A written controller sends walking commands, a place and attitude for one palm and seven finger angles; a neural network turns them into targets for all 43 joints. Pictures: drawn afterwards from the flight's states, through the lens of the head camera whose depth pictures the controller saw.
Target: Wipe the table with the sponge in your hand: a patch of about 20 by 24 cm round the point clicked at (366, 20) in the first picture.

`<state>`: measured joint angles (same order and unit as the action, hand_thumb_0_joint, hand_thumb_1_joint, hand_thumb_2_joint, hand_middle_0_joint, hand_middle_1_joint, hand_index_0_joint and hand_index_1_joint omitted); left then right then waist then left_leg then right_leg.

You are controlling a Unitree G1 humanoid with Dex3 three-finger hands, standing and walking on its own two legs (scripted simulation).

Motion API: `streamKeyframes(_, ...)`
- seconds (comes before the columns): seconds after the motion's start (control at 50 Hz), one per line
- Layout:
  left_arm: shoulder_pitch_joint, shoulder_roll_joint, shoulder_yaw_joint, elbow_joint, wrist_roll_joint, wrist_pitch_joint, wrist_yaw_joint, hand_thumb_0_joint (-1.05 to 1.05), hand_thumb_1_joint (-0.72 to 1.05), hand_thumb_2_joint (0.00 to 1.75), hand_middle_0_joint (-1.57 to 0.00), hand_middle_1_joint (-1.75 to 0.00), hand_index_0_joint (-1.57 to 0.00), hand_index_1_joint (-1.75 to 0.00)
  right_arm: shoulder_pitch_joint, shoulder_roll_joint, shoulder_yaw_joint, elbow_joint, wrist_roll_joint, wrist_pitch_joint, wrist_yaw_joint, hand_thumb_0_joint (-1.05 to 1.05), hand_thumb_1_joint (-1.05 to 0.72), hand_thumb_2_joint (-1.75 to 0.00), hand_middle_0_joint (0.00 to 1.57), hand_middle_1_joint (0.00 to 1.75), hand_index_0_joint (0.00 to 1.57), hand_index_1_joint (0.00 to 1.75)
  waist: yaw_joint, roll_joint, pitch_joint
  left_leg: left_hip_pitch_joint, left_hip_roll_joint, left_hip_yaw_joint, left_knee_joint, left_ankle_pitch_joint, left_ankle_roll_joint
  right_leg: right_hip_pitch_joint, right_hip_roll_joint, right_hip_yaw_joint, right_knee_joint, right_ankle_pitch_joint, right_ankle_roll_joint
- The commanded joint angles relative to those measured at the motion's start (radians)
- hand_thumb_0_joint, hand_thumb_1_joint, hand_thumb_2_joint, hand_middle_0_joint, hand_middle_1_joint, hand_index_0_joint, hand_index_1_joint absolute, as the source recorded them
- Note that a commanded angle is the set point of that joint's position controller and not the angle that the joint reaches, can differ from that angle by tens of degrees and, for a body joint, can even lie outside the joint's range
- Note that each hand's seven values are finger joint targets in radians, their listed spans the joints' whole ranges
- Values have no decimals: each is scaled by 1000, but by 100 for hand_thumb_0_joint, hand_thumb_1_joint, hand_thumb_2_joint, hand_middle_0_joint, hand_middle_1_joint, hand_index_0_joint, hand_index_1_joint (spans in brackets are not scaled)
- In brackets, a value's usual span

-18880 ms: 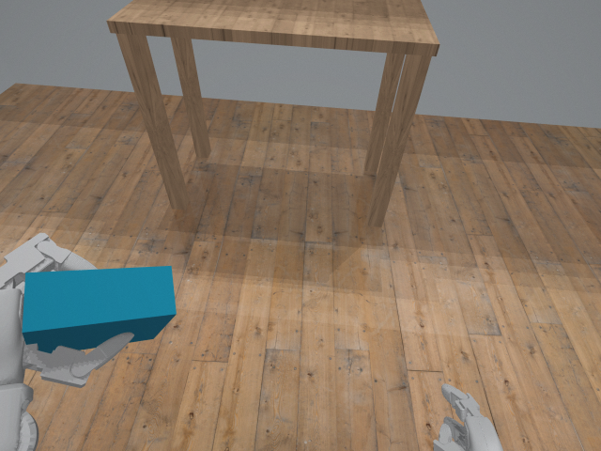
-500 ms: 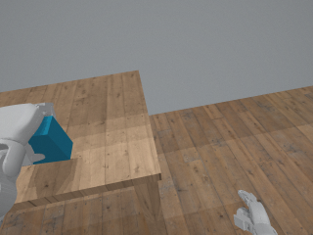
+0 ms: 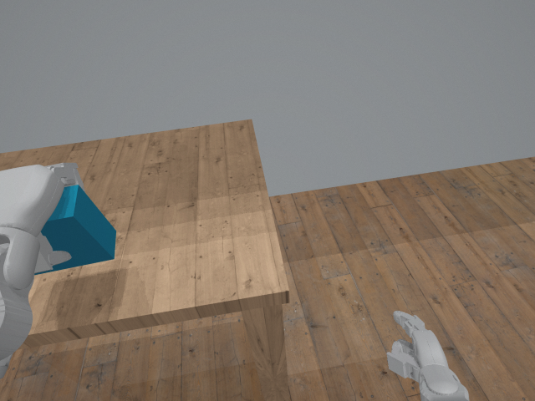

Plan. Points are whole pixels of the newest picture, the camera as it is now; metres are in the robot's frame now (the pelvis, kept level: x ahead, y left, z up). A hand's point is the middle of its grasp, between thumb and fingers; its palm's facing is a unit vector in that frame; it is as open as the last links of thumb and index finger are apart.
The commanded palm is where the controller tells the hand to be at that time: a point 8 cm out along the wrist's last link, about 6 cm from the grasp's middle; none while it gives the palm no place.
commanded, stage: move the sponge above the wiping area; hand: left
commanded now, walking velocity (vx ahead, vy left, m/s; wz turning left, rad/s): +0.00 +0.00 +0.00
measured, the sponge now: (62, 239) +0.24 +0.34 +0.15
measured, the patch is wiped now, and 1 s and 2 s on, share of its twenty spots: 0.00 0.00 0.00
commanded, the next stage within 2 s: none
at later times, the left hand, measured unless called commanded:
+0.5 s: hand (33, 213) +0.23 +0.34 +0.21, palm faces +0.19 +0.05 -0.98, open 9.4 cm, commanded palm +0.18 +0.34 +0.25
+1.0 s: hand (29, 208) +0.24 +0.35 +0.21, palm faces +0.19 +0.06 -0.98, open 9.4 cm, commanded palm +0.19 +0.33 +0.26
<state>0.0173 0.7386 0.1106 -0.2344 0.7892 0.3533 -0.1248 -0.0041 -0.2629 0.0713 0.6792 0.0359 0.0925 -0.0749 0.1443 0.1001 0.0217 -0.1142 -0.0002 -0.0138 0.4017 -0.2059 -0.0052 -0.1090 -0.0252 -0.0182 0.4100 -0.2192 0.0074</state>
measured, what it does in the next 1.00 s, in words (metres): stands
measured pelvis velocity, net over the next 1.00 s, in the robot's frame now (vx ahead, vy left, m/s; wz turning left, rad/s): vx -0.01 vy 0.00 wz -0.01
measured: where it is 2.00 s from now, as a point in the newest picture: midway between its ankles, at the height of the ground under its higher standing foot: outside the picture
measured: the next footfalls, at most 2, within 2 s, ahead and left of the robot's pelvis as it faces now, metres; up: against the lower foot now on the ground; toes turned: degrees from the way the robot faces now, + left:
none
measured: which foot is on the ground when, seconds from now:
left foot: down 0.00-1.00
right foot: down 0.00-1.00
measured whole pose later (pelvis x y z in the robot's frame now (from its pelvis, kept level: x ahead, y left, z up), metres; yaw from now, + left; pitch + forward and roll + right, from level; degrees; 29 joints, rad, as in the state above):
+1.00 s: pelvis -0.01 +0.00 +0.00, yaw -1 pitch -5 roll +0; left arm -0.04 0.75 0.17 -0.12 0.78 0.37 -0.13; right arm 0.01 -0.27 0.06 0.68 0.04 0.08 -0.08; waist 0.12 0.12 0.02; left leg -0.13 0.01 -0.01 0.41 -0.19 -0.01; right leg -0.13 -0.02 -0.01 0.42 -0.21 0.00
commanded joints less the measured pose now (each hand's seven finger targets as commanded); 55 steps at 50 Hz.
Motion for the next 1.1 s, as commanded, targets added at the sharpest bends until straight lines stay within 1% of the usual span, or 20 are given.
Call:
streamKeyframes(0.0,-249,279,174,-85,33,84,-2,0,10,130,-120,-160,-120,-160,-224,-132,-34,-170,13,-38,-9,0,-90,-90,20,30,20,30,-13,37,-165,-59,-36,9,-69,182,16,56,52,35,-53,92,-48)
streamKeyframes(0.02,-267,218,105,-114,26,78,-21,0,10,130,-120,-160,-120,-160,-206,-127,-33,-183,12,-46,-11,0,-90,-90,20,30,20,30,-28,22,-191,-43,-38,22,-64,192,22,74,37,8,-42,107,-39)
streamKeyframes(0.1,-237,246,119,-175,37,45,-65,0,10,130,-120,-160,-120,-160,-218,-131,-36,-198,12,-65,-23,0,-90,-90,20,30,20,30,-32,23,-212,-21,-34,9,-59,153,32,47,49,15,-54,67,-37)
streamKeyframes(0.12,-278,206,68,-221,38,19,-72,0,10,130,-120,-160,-120,-160,-206,-120,-29,-205,11,-78,-26,0,-90,-90,20,30,20,30,-41,0,-235,-9,-42,17,-56,156,39,59,39,-5,-41,56,-31)
streamKeyframes(0.2,-311,350,218,-282,61,-62,-38,0,10,130,-120,-160,-120,-160,-203,-120,-36,-200,-6,-92,-41,0,-90,-90,20,30,20,30,-13,20,-239,-2,-39,-10,-52,137,40,59,55,24,-50,32,-42)
streamKeyframes(0.26,-294,367,288,-189,46,-111,27,0,10,130,-120,-160,-120,-160,-154,-110,-47,-166,-10,-88,-37,0,-90,-90,20,30,20,30,-2,-11,-197,-25,-41,-9,-61,146,29,76,48,14,-54,29,-45)
streamKeyframes(0.3,-278,378,314,-146,33,-92,66,0,10,130,-120,-160,-120,-160,-171,-106,-46,-162,1,-81,-28,0,-90,-90,20,30,20,30,14,30,-173,-46,-39,-9,-58,137,20,60,59,72,-63,14,-62)
streamKeyframes(0.32,-306,313,255,-122,25,-82,78,0,10,130,-120,-160,-120,-160,-164,-102,-44,-160,2,-81,-21,0,-90,-90,20,30,20,30,4,18,-174,-53,-37,10,-61,145,12,76,42,40,-50,24,-53)
streamKeyframes(0.36,-290,320,261,-57,5,-47,92,0,10,130,-120,-160,-120,-160,-165,-122,-55,-144,3,-67,-11,0,-90,-90,20,30,20,30,8,33,-163,-68,-36,4,-72,139,5,81,44,53,-57,39,-53)
streamKeyframes(0.5,-110,288,207,-57,1,67,-24,0,10,130,-120,-160,-120,-160,-206,-149,-49,-189,13,-57,-12,0,-90,-90,20,30,20,30,-7,-22,-172,-88,-37,20,-47,118,25,57,40,43,-35,63,-31)
streamKeyframes(0.52,-133,241,149,-109,-6,54,-43,0,10,130,-120,-160,-120,-160,-198,-140,-41,-204,17,-69,-13,0,-90,-90,20,30,20,30,-24,-34,-185,-79,-39,28,-47,113,30,63,30,18,-26,58,-23)
streamKeyframes(0.62,-274,307,167,-231,17,-54,-72,0,10,130,-120,-160,-120,-160,-182,-134,-38,-197,6,-112,-53,0,-90,-90,20,30,20,30,-50,-51,-194,-27,-48,20,-29,75,49,8,34,5,-49,-13,-13)
streamKeyframes(0.7,-316,445,325,-235,40,-158,5,0,10,130,-120,-160,-120,-160,-156,-125,-49,-170,-7,-128,-73,0,-90,-90,20,30,20,30,-18,28,-196,-3,-49,-3,-27,85,42,17,53,44,-72,-22,-39)
streamKeyframes(0.72,-368,387,279,-222,48,-174,27,0,10,130,-120,-160,-120,-160,-147,-104,-45,-166,-6,-131,-70,0,-90,-90,20,30,20,30,-22,13,-212,2,-54,10,-22,108,35,35,42,16,-60,-13,-37)
streamKeyframes(0.74,-363,402,312,-174,41,-181,54,0,10,130,-120,-160,-120,-160,-128,-109,-58,-145,-8,-124,-65,0,-90,-90,20,30,20,30,-21,31,-189,2,-50,1,-34,118,30,40,50,29,-73,-2,-44)
streamKeyframes(0.8,-334,369,305,-89,17,-132,98,0,10,130,-120,-160,-120,-160,-150,-110,-60,-136,8,-102,-43,0,-90,-90,20,30,20,30,-4,104,-152,-37,-49,-4,-47,125,12,41,57,75,-79,13,-62)
streamKeyframes(0.82,-343,315,252,-53,15,-108,100,0,10,130,-120,-160,-120,-160,-149,-109,-57,-134,5,-98,-34,0,-90,-90,20,30,20,30,-7,70,-158,-48,-43,13,-54,141,6,61,42,44,-64,33,-54)
streamKeyframes(0.9,-251,302,228,4,11,19,47,0,10,130,-120,-160,-120,-160,-203,-133,-51,-154,10,-65,-16,0,-90,-90,20,30,20,30,9,40,-156,-87,-38,8,-67,154,6,73,47,58,-52,86,-51)
streamKeyframes(1.02,-143,198,106,-114,0,51,-65,0,10,130,-120,-160,-120,-160,-195,-138,-36,-207,17,-72,-14,0,-90,-90,20,30,20,30,-29,-83,-183,-68,-34,27,-54,134,31,57,34,1,-31,87,-19)
streamKeyframes(1.08,-225,329,197,-149,26,2,-78,0,10,130,-120,-160,-120,-160,-181,-151,-44,-192,1,-81,-36,0,-90,-90,20,30,20,30,-29,-87,-203,-48,-38,14,-46,113,42,38,37,2,-40,52,-18)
